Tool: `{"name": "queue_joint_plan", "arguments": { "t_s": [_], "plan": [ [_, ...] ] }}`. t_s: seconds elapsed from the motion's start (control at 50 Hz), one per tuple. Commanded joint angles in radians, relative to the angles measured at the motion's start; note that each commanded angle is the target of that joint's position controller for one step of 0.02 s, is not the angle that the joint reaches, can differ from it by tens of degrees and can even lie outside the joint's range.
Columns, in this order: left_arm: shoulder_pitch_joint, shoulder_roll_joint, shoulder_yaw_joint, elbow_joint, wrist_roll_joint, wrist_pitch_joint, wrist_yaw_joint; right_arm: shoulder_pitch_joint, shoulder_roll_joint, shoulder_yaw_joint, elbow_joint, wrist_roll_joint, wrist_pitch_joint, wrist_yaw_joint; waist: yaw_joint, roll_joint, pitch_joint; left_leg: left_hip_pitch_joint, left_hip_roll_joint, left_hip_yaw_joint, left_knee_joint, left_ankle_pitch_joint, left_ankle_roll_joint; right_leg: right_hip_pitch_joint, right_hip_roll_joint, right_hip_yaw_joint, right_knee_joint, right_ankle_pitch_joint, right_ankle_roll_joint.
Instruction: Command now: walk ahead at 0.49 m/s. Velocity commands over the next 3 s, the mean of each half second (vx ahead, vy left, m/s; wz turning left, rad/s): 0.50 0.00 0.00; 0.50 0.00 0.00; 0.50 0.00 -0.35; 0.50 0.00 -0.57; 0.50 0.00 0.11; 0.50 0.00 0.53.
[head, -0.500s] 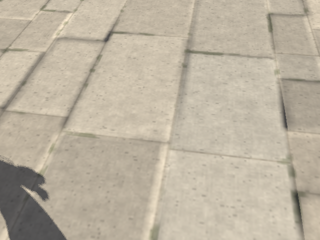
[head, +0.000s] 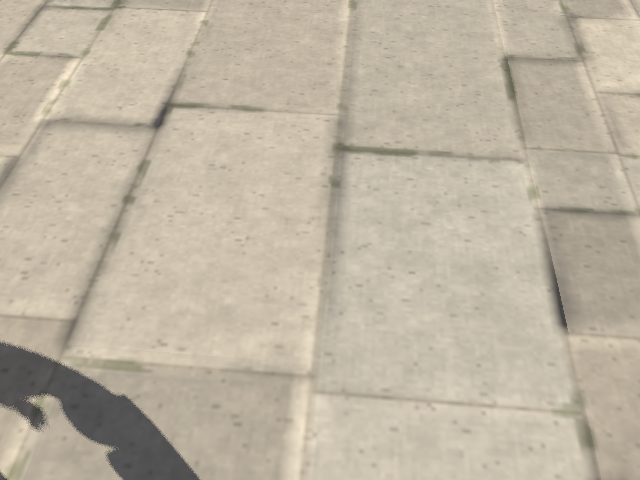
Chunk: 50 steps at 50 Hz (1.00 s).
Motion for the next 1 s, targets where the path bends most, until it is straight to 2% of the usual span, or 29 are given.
{"name": "queue_joint_plan", "arguments": {
  "t_s": [0.02, 0.1, 0.16, 0.2, 0.24, 0.26, 0.28, 0.3, 0.32, 0.34, 0.36, 0.38, 0.4, 0.42, 0.46, 0.52, 0.56, 0.64, 0.74, 0.8, 0.82, 0.84, 0.86, 0.88, 0.9, 0.92, 0.94, 0.96, 1.0],
  "plan": [
    [0.034, 0.047, 0.014, -0.042, 0.013, 0.003, 0.007, -0.040, -0.132, -0.021, -0.054, 0.001, -0.018, -0.020, 0.046, 0.076, 0.055, -0.107, 0.278, -0.206, -0.206, 0.073, 0.171, -0.021, -0.042, 0.001, -0.140, 0.162, 0.027],
    [-0.129, 0.029, 0.007, -0.085, 0.003, -0.009, -0.006, 0.042, -0.159, -0.025, -0.037, 0.017, -0.005, -0.035, -0.013, 0.076, 0.054, -0.016, 0.264, -0.159, -0.190, 0.087, 0.127, 0.010, 0.004, -0.037, -0.432, 0.306, 0.035],
    [-0.217, 0.032, 0.002, -0.113, -0.007, -0.012, -0.023, 0.097, -0.169, -0.029, -0.015, 0.026, 0.006, -0.036, -0.046, 0.086, 0.073, 0.075, 0.294, -0.164, -0.157, 0.061, 0.121, 0.014, 0.025, -0.047, -0.534, 0.280, 0.036],
    [-0.251, 0.043, 0.003, -0.135, -0.010, -0.018, -0.037, 0.115, -0.170, -0.032, -0.004, 0.027, 0.016, -0.038, -0.049, 0.090, 0.082, 0.147, 0.327, -0.179, -0.118, 0.062, 0.113, 0.007, 0.033, -0.043, -0.583, 0.216, 0.016],
    [-0.227, 0.065, 0.010, -0.140, -0.010, -0.027, -0.047, 0.106, -0.182, -0.038, -0.002, 0.027, 0.027, -0.041, -0.022, 0.104, 0.067, 0.191, 0.351, -0.192, -0.063, 0.115, 0.097, 0.065, 0.050, -0.052, -0.624, 0.135, -0.012],
    [-0.172, 0.084, 0.019, -0.130, -0.009, -0.031, -0.049, 0.086, -0.189, -0.040, -0.007, 0.027, 0.033, -0.041, 0.015, 0.115, 0.038, 0.193, 0.344, -0.182, 0.000, 0.234, 0.084, 0.154, 0.074, -0.074, -0.644, 0.106, -0.029],
    [-0.044, 0.119, 0.041, -0.091, -0.008, -0.034, -0.046, 0.067, -0.177, -0.034, -0.012, 0.022, 0.038, -0.041, 0.081, 0.107, -0.035, 0.173, 0.297, -0.142, 0.153, 0.398, 0.061, 0.323, 0.109, -0.100, -0.666, 0.099, -0.054],
    [0.161, 0.191, 0.068, -0.039, -0.001, -0.036, -0.038, 0.058, -0.138, -0.017, -0.033, 0.008, 0.038, -0.040, 0.159, 0.054, -0.180, 0.030, 0.235, -0.085, 0.425, 0.365, 0.025, 0.619, 0.022, -0.003, -0.637, 0.124, -0.110],
    [0.295, 0.308, 0.097, -0.013, 0.015, -0.027, -0.036, 0.162, -0.022, 0.018, -0.051, 0.004, 0.016, -0.030, 0.143, -0.196, -0.328, -0.397, 0.065, -0.011, 0.838, -0.018, -0.056, 1.030, -0.230, 0.432, -0.695, 0.016, -0.267],
    [0.310, 0.229, 0.075, -0.008, 0.012, -0.026, -0.040, 0.163, -0.057, 0.013, -0.035, 0.020, -0.012, -0.025, 0.148, -0.222, -0.393, -0.544, 0.043, -0.167, 1.002, -0.419, -0.046, 1.075, -0.283, 0.690, -0.834, -0.066, -0.303],
    [0.217, 0.167, 0.054, -0.024, 0.007, -0.028, -0.039, 0.069, -0.155, -0.012, -0.061, 0.047, -0.027, -0.021, 0.130, -0.150, -0.241, -0.629, 0.107, -0.186, 1.062, -0.362, -0.023, 0.951, -0.250, 0.549, -0.841, -0.070, -0.244],
    [0.116, 0.130, 0.040, -0.049, 0.005, -0.026, -0.039, 0.002, -0.163, -0.015, -0.080, 0.049, -0.029, -0.025, 0.099, -0.077, -0.155, -0.610, 0.165, -0.156, 1.030, -0.262, -0.017, 0.803, -0.210, 0.399, -0.859, 0.006, -0.209],
    [0.048, 0.098, 0.030, -0.059, 0.008, -0.024, -0.044, -0.033, -0.149, -0.019, -0.085, 0.035, -0.022, -0.031, 0.071, -0.020, -0.088, -0.569, 0.199, -0.139, 0.964, -0.191, -0.022, 0.668, -0.165, 0.299, -0.898, 0.076, -0.192],
    [0.018, 0.074, 0.022, -0.060, 0.014, -0.027, -0.049, -0.025, -0.135, -0.025, -0.083, 0.025, -0.008, -0.036, 0.037, -0.031, -0.056, -0.507, 0.229, -0.142, 0.903, -0.142, -0.026, 0.580, -0.125, 0.223, -0.935, 0.117, -0.172],
    [0.035, 0.072, 0.022, -0.037, 0.017, -0.031, -0.053, 0.012, -0.089, -0.022, -0.071, 0.021, 0.018, -0.039, 0.010, -0.042, -0.035, -0.445, 0.234, -0.125, 0.858, -0.097, -0.039, 0.502, -0.091, 0.147, -0.979, 0.195, -0.178],
    [0.091, 0.110, 0.033, -0.004, 0.018, -0.032, -0.040, -0.060, -0.090, -0.028, -0.102, 0.013, 0.030, -0.043, 0.011, -0.016, 0.004, -0.529, 0.240, -0.121, 0.744, 0.007, -0.062, 0.516, -0.089, 0.085, -1.005, 0.311, -0.190],
    [0.122, 0.113, 0.033, 0.010, 0.015, -0.024, -0.028, -0.139, -0.083, -0.029, -0.128, 0.010, 0.028, -0.041, 0.028, -0.014, 0.018, -0.569, 0.238, -0.116, 0.625, 0.098, -0.072, 0.543, -0.082, 0.057, -1.014, 0.324, -0.181],
    [0.176, 0.128, 0.034, 0.034, 0.006, -0.017, -0.015, -0.282, -0.064, -0.022, -0.167, 0.016, 0.020, -0.029, 0.071, -0.020, 0.050, -0.526, 0.203, -0.081, 0.395, 0.240, -0.071, 0.566, -0.062, 0.006, -1.035, 0.257, -0.155],
    [0.245, 0.136, 0.041, 0.081, -0.003, 0.002, -0.007, -0.404, -0.070, -0.017, -0.216, 0.026, 0.009, -0.004, 0.100, -0.021, 0.097, -0.556, 0.184, -0.080, 0.268, 0.183, -0.046, 0.716, -0.121, 0.013, -0.986, 0.253, -0.149],
    [0.221, 0.154, 0.051, 0.085, -0.006, 0.015, -0.001, -0.373, -0.097, -0.026, -0.221, 0.027, -0.002, 0.010, 0.061, -0.038, 0.067, -0.456, 0.154, -0.057, 0.228, 0.077, -0.010, 0.768, -0.142, 0.011, -0.903, 0.404, -0.127],
    [0.200, 0.163, 0.053, 0.080, -0.005, 0.020, -0.001, -0.309, -0.119, -0.037, -0.205, 0.026, -0.004, 0.009, 0.022, -0.054, 0.024, -0.343, 0.121, -0.028, 0.220, 0.054, 0.006, 0.762, -0.130, -0.003, -0.830, 0.565, -0.115],
    [0.180, 0.153, 0.049, 0.075, -0.002, 0.026, -0.001, -0.167, -0.155, -0.060, -0.161, 0.024, -0.004, 0.004, -0.050, -0.047, -0.057, -0.151, 0.083, 0.001, 0.206, 0.061, 0.030, 0.725, -0.083, -0.039, -0.668, 0.698, -0.092],
    [0.175, 0.125, 0.035, 0.057, 0.009, 0.026, -0.002, 0.024, -0.217, -0.084, -0.110, 0.018, -0.003, -0.005, -0.120, 0.002, -0.190, 0.156, 0.173, -0.100, 0.241, 0.086, 0.079, 0.552, -0.028, -0.077, -0.408, 0.577, -0.059],
    [0.293, 0.008, 0.000, 0.046, 0.013, 0.006, -0.015, 0.156, -0.318, -0.109, -0.084, 0.000, 0.004, -0.011, -0.090, 0.243, -0.347, 0.563, 0.436, -0.558, 0.182, -0.056, 0.243, 0.130, 0.145, -0.106, 0.011, 0.105, 0.019],
    [0.284, 0.028, 0.001, 0.063, -0.001, -0.023, -0.022, 0.153, -0.250, -0.085, -0.083, 0.009, 0.006, -0.008, -0.093, 0.283, -0.413, 0.598, 0.493, -0.819, 0.023, -0.137, 0.270, -0.013, 0.183, 0.050, 0.177, -0.363, 0.011],
    [0.188, 0.118, 0.025, 0.034, -0.029, -0.039, -0.026, 0.063, -0.196, -0.068, -0.094, 0.018, 0.004, -0.009, -0.080, 0.225, -0.254, 0.470, 0.459, -0.680, 0.009, -0.166, 0.210, -0.105, 0.118, 0.065, 0.237, -0.320, -0.011],
    [0.113, 0.131, 0.028, 0.011, -0.034, -0.043, -0.021, -0.032, -0.158, -0.056, -0.119, 0.018, 0.004, -0.010, -0.050, 0.149, -0.154, 0.305, 0.422, -0.533, -0.012, -0.111, 0.172, -0.096, 0.058, 0.031, 0.200, -0.220, -0.021],
    [0.075, 0.123, 0.033, 0.005, -0.020, -0.037, -0.012, -0.099, -0.125, -0.045, -0.127, 0.010, 0.002, -0.005, -0.017, 0.089, -0.080, 0.151, 0.381, -0.429, -0.049, -0.038, 0.151, -0.050, 0.019, 0.012, 0.131, -0.144, -0.018],
    [0.116, 0.082, 0.039, 0.015, -0.007, -0.007, -0.004, -0.133, -0.089, -0.035, -0.119, -0.004, -0.004, 0.002, 0.041, 0.126, -0.042, -0.004, 0.321, -0.315, -0.113, 0.022, 0.128, 0.070, -0.022, 0.017, 0.042, -0.069, -0.016]
  ]
}}
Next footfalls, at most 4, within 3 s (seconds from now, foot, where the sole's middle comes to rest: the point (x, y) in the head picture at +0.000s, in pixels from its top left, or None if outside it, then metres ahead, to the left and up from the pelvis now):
0.30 right None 0.34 -0.17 -0.78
0.86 left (290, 421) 0.65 0.07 -0.78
1.44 right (388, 308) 0.95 -0.17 -0.78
1.92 left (340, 217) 1.27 -0.07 -0.78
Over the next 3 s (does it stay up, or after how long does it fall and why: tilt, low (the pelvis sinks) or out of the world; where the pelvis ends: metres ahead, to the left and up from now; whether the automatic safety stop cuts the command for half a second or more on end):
stays up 1.57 -0.27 -0.02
